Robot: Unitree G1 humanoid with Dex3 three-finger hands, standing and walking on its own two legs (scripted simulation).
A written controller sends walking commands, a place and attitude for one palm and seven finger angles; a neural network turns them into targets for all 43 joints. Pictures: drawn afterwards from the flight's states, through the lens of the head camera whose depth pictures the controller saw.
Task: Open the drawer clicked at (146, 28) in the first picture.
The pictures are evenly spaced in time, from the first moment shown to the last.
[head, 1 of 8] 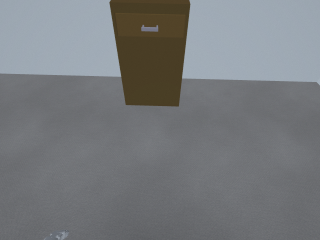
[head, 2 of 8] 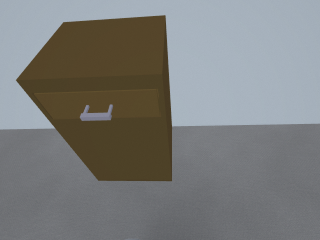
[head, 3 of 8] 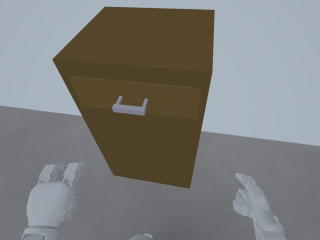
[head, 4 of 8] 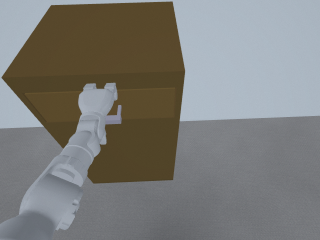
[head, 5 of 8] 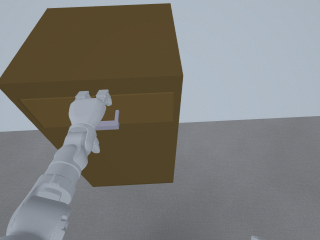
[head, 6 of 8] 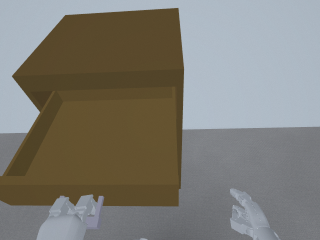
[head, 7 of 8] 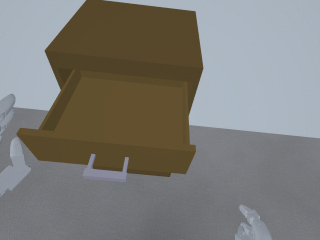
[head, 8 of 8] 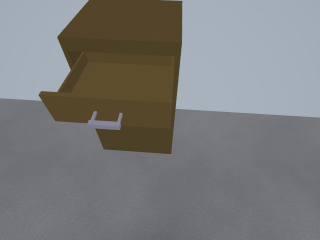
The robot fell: no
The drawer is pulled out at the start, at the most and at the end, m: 0.00 0.30 0.27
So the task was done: yes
